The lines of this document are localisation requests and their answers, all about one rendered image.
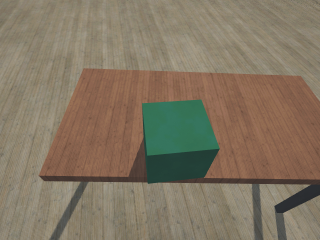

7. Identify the table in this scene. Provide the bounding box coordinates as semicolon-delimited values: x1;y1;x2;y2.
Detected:
38;68;320;213

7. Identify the carton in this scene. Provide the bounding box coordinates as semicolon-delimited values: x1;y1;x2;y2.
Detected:
142;99;220;184

